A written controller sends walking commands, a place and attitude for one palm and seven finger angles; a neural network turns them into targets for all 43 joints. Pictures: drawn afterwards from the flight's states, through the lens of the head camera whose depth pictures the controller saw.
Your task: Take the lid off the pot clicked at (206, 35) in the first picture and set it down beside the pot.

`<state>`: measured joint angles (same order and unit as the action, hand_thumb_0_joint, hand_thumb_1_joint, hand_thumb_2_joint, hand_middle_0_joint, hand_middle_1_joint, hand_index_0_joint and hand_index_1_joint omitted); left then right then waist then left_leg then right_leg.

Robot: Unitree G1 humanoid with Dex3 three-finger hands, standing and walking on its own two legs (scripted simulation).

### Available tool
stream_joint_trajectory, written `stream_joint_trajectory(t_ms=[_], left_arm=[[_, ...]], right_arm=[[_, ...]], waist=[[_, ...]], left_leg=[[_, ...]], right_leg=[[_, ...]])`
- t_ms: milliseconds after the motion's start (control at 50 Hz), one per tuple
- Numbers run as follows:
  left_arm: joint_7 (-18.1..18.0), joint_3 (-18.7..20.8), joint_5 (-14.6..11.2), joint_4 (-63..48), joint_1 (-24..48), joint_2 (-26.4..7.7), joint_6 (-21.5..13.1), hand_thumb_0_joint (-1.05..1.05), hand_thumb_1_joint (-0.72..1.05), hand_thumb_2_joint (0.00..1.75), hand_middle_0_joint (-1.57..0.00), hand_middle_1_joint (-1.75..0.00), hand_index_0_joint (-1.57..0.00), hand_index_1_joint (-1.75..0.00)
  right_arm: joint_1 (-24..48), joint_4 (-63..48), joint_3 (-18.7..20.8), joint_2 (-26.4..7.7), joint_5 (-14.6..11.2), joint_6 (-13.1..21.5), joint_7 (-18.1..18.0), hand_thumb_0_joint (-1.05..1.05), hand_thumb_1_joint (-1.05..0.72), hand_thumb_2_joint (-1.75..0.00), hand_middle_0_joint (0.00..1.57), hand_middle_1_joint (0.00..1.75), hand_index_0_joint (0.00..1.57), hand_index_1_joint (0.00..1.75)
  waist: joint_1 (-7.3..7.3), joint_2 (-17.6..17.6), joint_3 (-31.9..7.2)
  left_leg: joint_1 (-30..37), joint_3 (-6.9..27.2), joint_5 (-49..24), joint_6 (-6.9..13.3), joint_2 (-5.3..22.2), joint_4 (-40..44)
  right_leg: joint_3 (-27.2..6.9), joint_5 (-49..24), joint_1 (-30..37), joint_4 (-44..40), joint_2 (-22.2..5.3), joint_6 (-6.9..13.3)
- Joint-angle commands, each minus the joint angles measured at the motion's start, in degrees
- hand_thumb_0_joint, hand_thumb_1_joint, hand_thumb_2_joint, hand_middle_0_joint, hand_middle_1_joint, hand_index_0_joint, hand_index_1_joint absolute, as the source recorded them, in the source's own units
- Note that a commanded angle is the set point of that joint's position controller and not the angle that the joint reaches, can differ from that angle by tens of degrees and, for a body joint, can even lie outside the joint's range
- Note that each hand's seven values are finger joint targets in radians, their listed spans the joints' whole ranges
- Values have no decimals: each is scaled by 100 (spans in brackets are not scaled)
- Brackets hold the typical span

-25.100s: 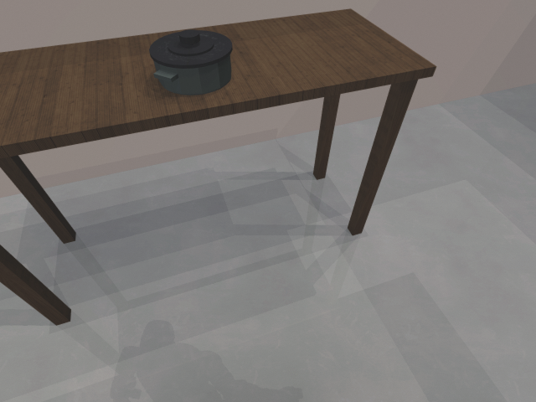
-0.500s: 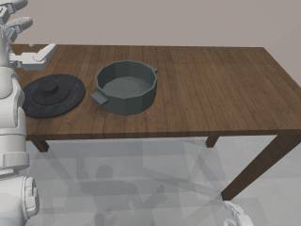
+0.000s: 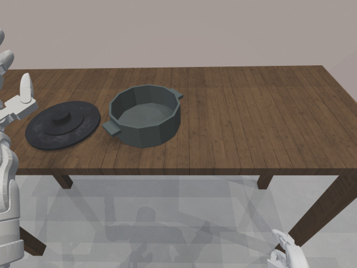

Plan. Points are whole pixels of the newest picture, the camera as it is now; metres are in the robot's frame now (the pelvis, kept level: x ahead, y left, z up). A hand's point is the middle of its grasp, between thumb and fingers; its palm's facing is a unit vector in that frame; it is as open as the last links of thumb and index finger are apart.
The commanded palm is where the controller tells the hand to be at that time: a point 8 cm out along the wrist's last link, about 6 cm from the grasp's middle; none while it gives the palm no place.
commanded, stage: draw the hand back to the body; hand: left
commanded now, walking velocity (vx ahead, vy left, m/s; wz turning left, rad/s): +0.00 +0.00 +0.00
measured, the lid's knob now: (60, 116) +0.47 +0.39 +0.09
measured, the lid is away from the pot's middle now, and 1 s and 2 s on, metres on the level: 0.24 0.24 0.24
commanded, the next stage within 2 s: step back with the hand held close in 0.92 s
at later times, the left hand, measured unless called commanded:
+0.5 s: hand out of the picture +0.22 +0.27 +0.27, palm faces +0.50 -0.82 -0.26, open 7.4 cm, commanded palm +0.16 +0.31 +0.27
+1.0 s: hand out of the picture +0.14 +0.28 +0.27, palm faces +0.50 -0.81 -0.31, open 7.4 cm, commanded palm +0.09 +0.32 +0.27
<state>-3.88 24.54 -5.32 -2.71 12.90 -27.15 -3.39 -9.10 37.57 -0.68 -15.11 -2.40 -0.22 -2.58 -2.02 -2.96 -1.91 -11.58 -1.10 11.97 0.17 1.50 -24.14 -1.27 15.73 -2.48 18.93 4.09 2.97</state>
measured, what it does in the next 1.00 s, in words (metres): shifts its weight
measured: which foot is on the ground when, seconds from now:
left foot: down 0.00-1.00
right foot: down 0.00-1.00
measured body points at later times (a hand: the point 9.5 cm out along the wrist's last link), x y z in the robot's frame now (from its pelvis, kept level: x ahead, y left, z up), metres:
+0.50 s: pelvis -0.01 +0.02 +0.00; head -0.03 +0.00 +0.45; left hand +0.19 +0.32 +0.28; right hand +0.19 -0.20 -0.08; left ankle +0.01 +0.12 -0.74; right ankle -0.06 -0.09 -0.74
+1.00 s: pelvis -0.04 +0.04 +0.00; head -0.07 +0.03 +0.45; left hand +0.11 +0.32 +0.28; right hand +0.17 -0.17 -0.07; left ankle +0.01 +0.12 -0.74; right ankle -0.06 -0.09 -0.74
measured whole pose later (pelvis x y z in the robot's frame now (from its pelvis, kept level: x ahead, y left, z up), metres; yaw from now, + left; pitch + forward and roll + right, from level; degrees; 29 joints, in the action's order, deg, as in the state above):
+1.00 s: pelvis -0.04 +0.04 +0.00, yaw +1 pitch -6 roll -2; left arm -3.8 25.3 -7.0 -36.2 -18.2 -22.2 -8.9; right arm -7.9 39.4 -1.3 -11.9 -0.2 5.3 -1.6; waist -4.5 -2.6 1.2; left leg -8.1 -1.3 8.4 2.6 -0.6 -22.1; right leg -1.0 12.0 1.6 15.9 1.8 0.2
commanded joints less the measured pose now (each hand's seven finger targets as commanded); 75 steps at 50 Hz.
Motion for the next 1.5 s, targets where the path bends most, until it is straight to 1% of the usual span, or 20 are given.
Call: stream_joint_trajectory(t_ms=[0, 40, 80, 140, 300, 380, 440, 540, 600, 680, 720, 880, 1000, 1020, 1040, 1060, 1160, 1280, 1380, 1480], left_arm=[[-80, 698, -75, -1554, 1325, -1666, -351, 0, 85, 90, -21, -32, -21, -32], [-76, 588, -87, -1744, 1213, -1471, -329, 0, 90, 90, -20, -30, -20, -30], [-78, 666, -111, -1849, 945, -1451, -321, 0, 90, 90, -20, -30, -20, -30], [-77, 515, -125, -2164, 854, -1248, -328, 0, 90, 90, -20, -30, -20, -30], [-143, 717, -171, -2936, -109, -1164, -475, 0, 90, 90, -20, -30, -20, -30], [-107, 660, -205, -3134, -589, -970, -498, 0, 90, 90, -20, -30, -20, -30], [-100, 606, -195, -3523, -824, -914, -574, 0, 90, 90, -20, -30, -20, -30], [-94, 745, -242, -3624, -1550, -884, -652, 0, 90, 90, -20, -30, -20, -30], [-72, 641, -218, -4121, -1757, -799, -738, 0, 90, 90, -20, -30, -20, -30], [-58, 746, -261, -4198, -2347, -777, -771, 0, 90, 90, -20, -30, -20, -30], [-42, 628, -259, -4291, -2373, -662, -788, 0, 90, 90, -20, -30, -20, -30], [-53, 513, -212, -4390, -2245, -537, -870, 0, 90, 90, -20, -30, -20, -30], [-90, 644, -195, -4326, -2266, -689, -878, 0, 90, 90, -20, -30, -20, -30], [-194, 1239, -97, -4973, -1710, -1480, -1133, 0, 90, 90, -20, -30, -20, -30], [-169, 758, -107, -4278, -2306, -812, -1153, 0, 90, 90, -20, -30, -20, -30], [-155, 644, -34, -4210, -2555, -698, -1144, 0, 90, 90, -20, -30, -20, -30], [-243, 762, 29, -4575, -2938, -867, -1220, 0, 90, 90, -20, -30, -20, -30], [-399, 1264, -14, -5134, -3687, -1240, -1231, 0, 90, 90, -20, -30, -20, -30], [-522, 1530, 10, -5336, -4007, -1374, -1284, 0, 90, 90, -20, -30, -20, -30], [-627, 1660, 22, -5174, -4050, -1384, -1349, 0, 90, 90, -20, -30, -20, -30]], right_arm=[[721, -872, 203, -597, 43, 284, -66, 0, -90, -90, 20, 30, 20, 30], [752, -857, 179, -550, 48, 297, -53, 0, -90, -90, 20, 30, 20, 30], [760, -850, 191, -556, 62, 306, -51, 0, -90, -90, 20, 30, 20, 30], [866, -873, 169, -502, 59, 356, -54, 0, -90, -90, 20, 30, 20, 30], [909, -867, 184, -463, 115, 522, -40, 0, -90, -90, 20, 30, 20, 30], [914, -843, 192, -435, 119, 542, -15, 0, -90, -90, 20, 30, 20, 30], [971, -857, 181, -401, 134, 607, -12, 0, -90, -90, 20, 30, 20, 30], [968, -826, 187, -385, 170, 665, -2, 0, -90, -90, 20, 30, 20, 30], [976, -843, 181, -365, 183, 713, 23, 0, -90, -90, 20, 30, 20, 30], [992, -835, 194, -352, 195, 744, 38, 0, -90, -90, 20, 30, 20, 30], [1019, -819, 183, -343, 200, 745, 30, 0, -90, -90, 20, 30, 20, 30], [1032, -763, 168, -337, 209, 841, 20, 0, -90, -90, 20, 30, 20, 30], [1070, -739, 159, -346, 245, 883, 17, 0, -90, -90, 20, 30, 20, 30], [1017, -1134, 166, -547, 127, 743, -17, 0, -90, -90, 20, 30, 20, 30], [975, -1021, 134, -417, 186, 642, -75, 0, -90, -90, 20, 30, 20, 30], [816, -1061, 203, -458, 153, 573, -54, 0, -90, -90, 20, 30, 20, 30], [619, -1207, 350, -519, 144, 387, -100, 0, -90, -90, 20, 30, 20, 30], [534, -1431, 438, -540, 151, 258, -102, 0, -90, -90, 20, 30, 20, 30], [435, -1480, 482, -564, 170, 267, -105, 0, -90, -90, 20, 30, 20, 30], [247, -1384, 513, -552, 159, 335, -140, 0, -90, -90, 20, 30, 20, 30]], waist=[[-76, 191, -1193], [-71, 61, -1134], [-76, 315, -1078], [-83, -15, -897], [-177, -36, -945], [-170, 108, -757], [-181, -165, -706], [-213, 38, -490], [-191, -203, -496], [-210, -25, -334], [-182, -67, -89], [-143, -206, -12], [-203, -153, 25], [-27, -236, 429], [61, 143, 407], [90, 278, 268], [162, 35, -343], [59, -263, -831], [102, -436, -815], [220, -47, -682]], left_leg=[[1204, -337, -1699, 394, -151, -176], [1206, -337, -1738, 371, -158, -164], [1220, -333, -1713, 382, -148, -173], [1282, -340, -1662, 371, -138, -101], [1445, -269, -1776, 358, -78, 16], [1409, -253, -1718, 342, -40, 92], [1473, -246, -1625, 315, -21, 138], [1350, -166, -1316, 278, 17, 269], [1406, -138, -1285, 252, 27, 289], [1340, -88, -1035, 236, 63, 379], [1260, -64, -760, 214, 77, 433], [1270, 56, -208, 177, 74, 606], [1136, 121, 47, 158, 69, 707], [744, 245, 410, 288, 125, 304], [661, 339, 435, 306, 107, 55], [717, 361, 396, 279, 137, -159], [742, 440, -694, 280, 401, -138], [341, 757, -1659, 318, 697, 127], [-239, 908, -607, 316, 767, 294], [-592, 903, 598, 271, 650, 145]], right_leg=[[14, -3418, -289, -86, -372, -412], [17, -3481, -289, -68, -386, -409], [37, -3522, -283, -87, -375, -423], [53, -3063, -459, -154, -339, -363], [153, -2486, -437, -229, -241, -236], [196, -2300, -461, -318, -227, -224], [207, -2035, -539, -375, -226, -196], [267, -1587, -575, -479, -213, -176], [276, -1442, -598, -523, -212, -156], [298, -1149, -620, -609, -197, -155], [300, -854, -744, -692, -210, -151], [291, -416, -759, -772, -182, -130], [276, -248, -694, -784, -189, -113], [-498, -246, -1447, -968, -507, -164], [-558, -195, -1602, -972, -690, -133], [-726, -136, -1765, -971, -829, -74], [-469, -1098, -1554, -202, -804, -105], [-117, -1085, -1112, 511, -487, -230], [-122, -593, -1011, 702, -446, -204], [-369, -360, -1224, 532, -624, -72]])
